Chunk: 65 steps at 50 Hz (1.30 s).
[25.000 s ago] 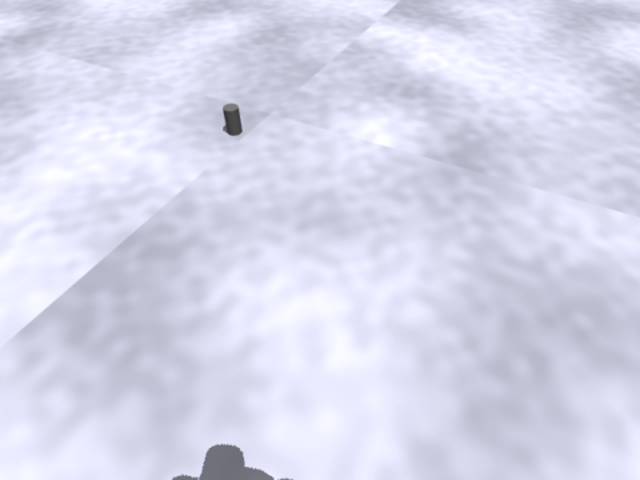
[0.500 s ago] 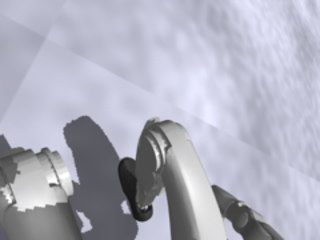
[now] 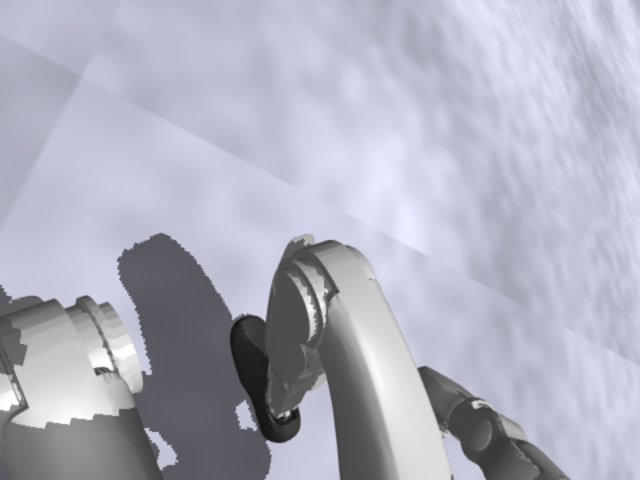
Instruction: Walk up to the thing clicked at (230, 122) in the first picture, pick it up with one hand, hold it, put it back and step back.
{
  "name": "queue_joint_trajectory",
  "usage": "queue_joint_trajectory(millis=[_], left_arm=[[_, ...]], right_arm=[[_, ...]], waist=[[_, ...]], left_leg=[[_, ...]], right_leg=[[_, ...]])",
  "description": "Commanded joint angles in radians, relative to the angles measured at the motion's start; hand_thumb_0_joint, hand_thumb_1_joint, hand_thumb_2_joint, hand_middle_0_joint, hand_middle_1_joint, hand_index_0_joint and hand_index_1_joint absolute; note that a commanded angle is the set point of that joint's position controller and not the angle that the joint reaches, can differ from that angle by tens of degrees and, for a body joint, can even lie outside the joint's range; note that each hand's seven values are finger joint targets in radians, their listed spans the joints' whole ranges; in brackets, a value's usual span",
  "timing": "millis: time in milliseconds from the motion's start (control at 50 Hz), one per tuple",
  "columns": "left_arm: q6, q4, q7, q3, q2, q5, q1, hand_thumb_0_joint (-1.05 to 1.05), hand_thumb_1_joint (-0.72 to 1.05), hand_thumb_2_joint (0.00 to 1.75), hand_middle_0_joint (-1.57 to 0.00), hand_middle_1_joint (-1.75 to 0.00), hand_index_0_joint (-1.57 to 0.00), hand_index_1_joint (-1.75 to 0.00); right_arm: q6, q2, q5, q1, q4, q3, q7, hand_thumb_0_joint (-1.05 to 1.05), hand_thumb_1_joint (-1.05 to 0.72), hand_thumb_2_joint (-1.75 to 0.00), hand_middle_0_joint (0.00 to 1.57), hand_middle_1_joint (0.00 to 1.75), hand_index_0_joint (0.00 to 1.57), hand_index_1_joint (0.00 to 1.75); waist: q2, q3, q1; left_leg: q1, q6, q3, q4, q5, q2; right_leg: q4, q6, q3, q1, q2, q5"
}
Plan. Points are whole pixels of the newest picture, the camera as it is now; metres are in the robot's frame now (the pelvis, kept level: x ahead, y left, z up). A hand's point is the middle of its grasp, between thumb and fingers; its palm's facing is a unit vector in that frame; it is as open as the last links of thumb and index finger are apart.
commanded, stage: open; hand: left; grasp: from the side
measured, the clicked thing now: out of the picture +0.46 +0.29 -0.21
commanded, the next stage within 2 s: withdraw in 0.06 s
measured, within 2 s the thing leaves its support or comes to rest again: rests again in 0.76 s
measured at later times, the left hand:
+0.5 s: hand out of the picture +0.47 +0.34 -0.12, palm faces +0.47 -0.88 -0.01, open 17.1 cm
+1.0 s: hand out of the picture +0.38 +0.42 +0.01, palm faces +0.39 -0.82 -0.42, open 17.3 cm
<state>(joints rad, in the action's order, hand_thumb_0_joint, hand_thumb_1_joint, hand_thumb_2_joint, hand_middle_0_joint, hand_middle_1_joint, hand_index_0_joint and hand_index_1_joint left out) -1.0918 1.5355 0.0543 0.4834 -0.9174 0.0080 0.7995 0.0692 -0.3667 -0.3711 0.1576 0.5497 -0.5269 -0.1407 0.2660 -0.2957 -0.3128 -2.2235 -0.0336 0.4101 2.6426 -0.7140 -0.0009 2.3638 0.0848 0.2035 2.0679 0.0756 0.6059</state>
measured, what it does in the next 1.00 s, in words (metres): rises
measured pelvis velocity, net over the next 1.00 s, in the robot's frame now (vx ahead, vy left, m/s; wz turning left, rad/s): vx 0.01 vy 0.00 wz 0.14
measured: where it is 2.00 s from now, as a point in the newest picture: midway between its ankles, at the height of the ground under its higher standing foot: (190, 452)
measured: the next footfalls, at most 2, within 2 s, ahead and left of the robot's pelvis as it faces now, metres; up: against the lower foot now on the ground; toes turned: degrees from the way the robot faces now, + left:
none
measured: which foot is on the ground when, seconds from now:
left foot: down 0.00-1.00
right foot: down 0.00-1.00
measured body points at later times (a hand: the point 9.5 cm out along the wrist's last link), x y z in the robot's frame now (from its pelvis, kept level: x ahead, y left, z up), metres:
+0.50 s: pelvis +0.00 +0.00 +0.01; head +0.23 +0.19 +0.34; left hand +0.43 +0.39 -0.12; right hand +0.16 -0.25 -0.03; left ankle +0.08 +0.13 -0.26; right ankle +0.15 -0.14 -0.26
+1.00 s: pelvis +0.01 +0.00 +0.07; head +0.19 +0.12 +0.46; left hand +0.35 +0.46 +0.03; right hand +0.17 -0.25 -0.03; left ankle +0.08 +0.13 -0.26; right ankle +0.15 -0.14 -0.26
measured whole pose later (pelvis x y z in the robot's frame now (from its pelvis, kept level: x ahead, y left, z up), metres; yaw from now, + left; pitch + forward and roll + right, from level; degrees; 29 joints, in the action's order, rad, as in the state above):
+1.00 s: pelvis +0.01 +0.00 +0.07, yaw +8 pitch +30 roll -11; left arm -0.34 0.94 -0.05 0.46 -0.75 -0.13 0.59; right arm 0.20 -0.28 -0.06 -0.11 0.59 -0.10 -0.08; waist 0.02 0.09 -0.13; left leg -2.21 0.02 0.15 2.34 -0.67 0.03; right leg 2.22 0.03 0.04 2.11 0.00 0.65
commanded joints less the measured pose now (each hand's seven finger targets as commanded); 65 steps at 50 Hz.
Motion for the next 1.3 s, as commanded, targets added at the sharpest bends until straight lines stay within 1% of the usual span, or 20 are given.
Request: queue_joint_trajectory(millis=[0, 200, 320, 400, 460, 560, 600, 620, 660, 680, 700, 740, 760, 800, 880, 900, 980, 1060, 1180, 1280], left_arm=[[-0.063, -0.126, 0.005, 0.009, -0.120, 0.014, 0.239, 0.00, -0.49, 0.26, -0.41, -0.34, -0.41, -0.34], [-0.074, -0.145, 0.002, 0.000, -0.124, 0.010, 0.251, 0.00, -0.47, 0.15, -0.14, -0.12, -0.14, -0.12], [-0.063, -0.291, -0.010, 0.089, -0.249, 0.008, 0.254, 0.00, -0.50, 0.08, -0.06, -0.03, -0.06, -0.03], [-0.008, -0.479, -0.035, 0.163, -0.336, 0.007, 0.236, 0.00, -0.55, 0.06, -0.05, -0.02, -0.05, -0.02], [0.082, -0.494, -0.096, 0.112, -0.231, 0.021, 0.177, 0.00, -0.56, 0.05, -0.05, -0.02, -0.05, -0.02], [0.248, -0.433, -0.206, -0.038, -0.033, 0.054, 0.077, 0.00, -0.58, 0.04, -0.03, -0.03, -0.05, -0.02], [0.269, -0.485, -0.226, -0.025, -0.027, 0.084, 0.127, 0.00, -0.51, 0.07, -0.04, -0.01, -0.03, -0.02], [0.316, -0.571, -0.167, 0.063, -0.252, -0.062, 0.164, 0.00, -0.55, 0.07, -0.07, -0.06, -0.06, -0.07], [0.382, -0.558, -0.159, -0.026, -0.091, -0.061, 0.191, 0.00, -0.57, 0.08, -0.08, -0.09, -0.07, -0.10], [0.404, -0.563, -0.152, -0.024, -0.090, -0.068, 0.205, 0.00, -0.57, 0.09, -0.08, -0.09, -0.06, -0.10], [0.438, -0.519, -0.143, 0.000, -0.096, -0.078, 0.141, 0.00, -0.61, 0.10, -0.09, -0.10, -0.08, -0.11], [0.473, -0.707, -0.118, 0.066, -0.272, -0.107, 0.295, 0.00, -0.61, 0.09, -0.10, -0.10, -0.08, -0.11], [0.503, -0.656, -0.111, 0.091, -0.290, -0.124, 0.226, 0.00, -0.61, 0.10, -0.10, -0.11, -0.09, -0.12], [0.547, -0.709, -0.108, 0.064, -0.243, -0.133, 0.232, 0.00, -0.51, 0.08, -0.06, -0.06, -0.06, -0.06], [0.651, -0.729, -0.101, 0.044, -0.125, -0.139, 0.046, 0.00, -0.51, 0.08, -0.06, -0.06, -0.06, -0.06], [0.680, -0.727, -0.106, -0.001, -0.039, -0.134, -0.015, 0.00, -0.51, 0.08, -0.06, -0.06, -0.06, -0.06], [0.793, -0.866, -0.102, -0.097, 0.115, -0.113, -0.169, 0.00, -0.59, 0.03, -0.05, -0.05, -0.05, -0.05], [0.885, -1.170, -0.070, -0.073, 0.056, -0.091, -0.248, 0.00, -0.55, 0.06, -0.05, -0.06, -0.05, -0.06], [0.983, -1.303, -0.001, -0.071, 0.087, -0.075, -0.401, 0.00, -0.49, 0.09, -0.06, -0.06, -0.06, -0.07], [1.034, -1.316, 0.038, -0.154, 0.229, -0.060, -0.534, 0.00, -0.51, 0.08, -0.05, -0.06, -0.05, -0.06]], right_arm=[[0.010, -0.366, -0.008, -0.050, -0.003, 0.117, 0.015, 0.00, -0.91, -0.90, 0.20, 0.30, 0.20, 0.30], [0.010, -0.363, -0.009, -0.049, -0.003, 0.118, 0.013, 0.00, -0.89, -0.90, 0.20, 0.30, 0.20, 0.30], [0.026, -0.362, 0.002, -0.065, -0.001, 0.133, 0.017, 0.00, -0.90, -0.90, 0.20, 0.30, 0.20, 0.30], [0.045, -0.359, 0.019, -0.110, -0.002, 0.171, 0.023, 0.00, -0.90, -0.90, 0.20, 0.30, 0.20, 0.30], [0.064, -0.341, 0.047, -0.148, 0.005, 0.205, 0.031, 0.00, -0.91, -0.90, 0.20, 0.30, 0.20, 0.30], [0.064, -0.313, 0.118, -0.163, -0.015, 0.253, 0.050, 0.00, -0.89, -0.90, 0.20, 0.30, 0.20, 0.30], [0.057, -0.308, 0.139, -0.189, -0.006, 0.274, 0.053, 0.00, -0.81, -0.89, 0.20, 0.30, 0.20, 0.30], [0.071, -0.292, 0.167, -0.242, 0.036, 0.353, 0.054, 0.00, -0.89, -0.92, 0.20, 0.30, 0.20, 0.30], [0.085, -0.257, 0.192, -0.258, 0.010, 0.356, 0.043, 0.00, -0.97, -0.92, 0.20, 0.30, 0.20, 0.30], [0.091, -0.260, 0.205, -0.275, 0.013, 0.372, 0.042, 0.00, -0.95, -0.92, 0.20, 0.30, 0.20, 0.30], [0.095, -0.262, 0.216, -0.267, 0.002, 0.391, 0.047, 0.00, -0.98, -0.93, 0.20, 0.30, 0.20, 0.30], [0.106, -0.231, 0.232, -0.294, 0.005, 0.399, 0.056, 0.00, -1.00, -0.93, 0.20, 0.30, 0.20, 0.30], [0.115, -0.240, 0.238, -0.306, 0.016, 0.423, 0.057, 0.00, -1.01, -0.94, 0.20, 0.30, 0.20, 0.30], [0.120, -0.217, 0.248, -0.321, 0.004, 0.439, 0.056, 0.00, -0.90, -0.90, 0.20, 0.30, 0.20, 0.30], [0.122, -0.196, 0.288, -0.337, -0.014, 0.502, 0.069, 0.00, -0.90, -0.90, 0.20, 0.30, 0.20, 0.30], [0.122, -0.184, 0.298, -0.341, -0.026, 0.515, 0.069, 0.00, -0.90, -0.90, 0.20, 0.30, 0.20, 0.30], [0.112, -0.165, 0.346, -0.365, -0.057, 0.572, 0.078, 0.00, -0.90, -0.90, 0.20, 0.30, 0.20, 0.30], [0.114, -0.145, 0.384, -0.379, -0.097, 0.602, 0.105, 0.00, -0.90, -0.90, 0.20, 0.30, 0.20, 0.30], [0.076, -0.089, 0.412, -0.349, -0.132, 0.600, 0.172, 0.00, -0.90, -0.90, 0.20, 0.30, 0.20, 0.30], [0.026, -0.042, 0.410, -0.341, -0.135, 0.591, 0.220, 0.00, -0.90, -0.90, 0.20, 0.30, 0.20, 0.30]], waist=[[-0.572, 0.531, -0.135], [-0.582, 0.542, -0.131], [-0.684, 0.602, -0.068], [-0.777, 0.748, -0.013], [-0.778, 0.771, -0.013], [-0.584, 0.654, -0.025], [-0.557, 0.667, -0.015], [-0.677, 0.807, 0.082], [-0.697, 0.827, 0.042], [-0.681, 0.821, 0.039], [-0.651, 0.832, 0.058], [-0.693, 0.886, 0.103], [-0.698, 0.898, 0.118], [-0.706, 0.916, 0.120], [-0.690, 0.956, 0.195], [-0.677, 0.960, 0.184], [-0.551, 1.003, 0.194], [-0.456, 1.104, 0.239], [-0.410, 1.049, 0.260], [-0.452, 0.994, 0.259]], left_leg=[[0.416, 0.002, -0.105, -0.346, 0.127, 0.073], [0.423, 0.000, -0.105, -0.347, 0.134, 0.075], [0.487, -0.012, -0.118, -0.368, 0.185, 0.081], [0.572, -0.019, -0.142, -0.386, 0.272, 0.084], [0.556, -0.017, -0.155, -0.416, 0.276, 0.080], [0.365, 0.022, -0.179, -0.429, 0.131, 0.067], [0.361, 0.028, -0.178, -0.429, 0.108, 0.061], [0.494, 0.018, -0.213, -0.475, 0.163, 0.056], [0.525, 0.012, -0.195, -0.511, 0.166, 0.062], [0.505, 0.015, -0.202, -0.516, 0.143, 0.057], [0.505, 0.019, -0.210, -0.530, 0.125, 0.056], [0.497, 0.026, -0.243, -0.543, 0.093, 0.051], [0.511, 0.026, -0.253, -0.557, 0.088, 0.049], [0.539, 0.023, -0.264, -0.581, 0.079, 0.049], [0.587, 0.019, -0.276, -0.684, 0.056, 0.044], [0.594, 0.019, -0.277, -0.708, 0.061, 0.042], [0.629, 0.033, -0.278, -0.779, 0.062, 0.035], [0.713, 0.051, -0.297, -0.853, 0.099, 0.032], [0.832, 0.055, -0.309, -1.024, 0.038, 0.036], [0.975, 0.047, -0.350, -1.125, 0.120, 0.033]], right_leg=[[-0.152, -0.078, 0.155, -0.260, 0.028, -0.173], [-0.152, -0.079, 0.150, -0.268, 0.026, -0.176], [-0.134, -0.085, 0.134, -0.274, 0.019, -0.193], [-0.135, -0.092, 0.104, -0.313, 0.011, -0.240], [-0.145, -0.097, 0.089, -0.302, 0.003, -0.240], [-0.202, -0.093, 0.075, -0.230, -0.003, -0.151], [-0.203, -0.094, 0.074, -0.206, -0.004, -0.136], [-0.211, -0.105, 0.046, -0.181, -0.013, -0.132], [-0.202, -0.113, 0.048, -0.129, -0.015, -0.125], [-0.211, -0.114, 0.042, -0.126, -0.020, -0.112], [-0.228, -0.114, 0.031, -0.134, -0.025, -0.098], [-0.243, -0.116, -0.001, -0.152, -0.026, -0.062], [-0.247, -0.116, -0.012, -0.153, -0.029, -0.051], [-0.256, -0.120, -0.026, -0.143, -0.030, -0.042], [-0.295, -0.127, -0.047, -0.111, -0.040, -0.017], [-0.310, -0.127, -0.049, -0.113, -0.042, -0.017], [-0.412, -0.126, -0.072, -0.160, -0.049, -0.014], [-0.542, -0.115, -0.110, -0.352, -0.054, -0.041], [-0.711, -0.109, -0.146, -0.531, -0.062, 0.007], [-0.839, -0.113, -0.166, -0.652, -0.066, -0.051]])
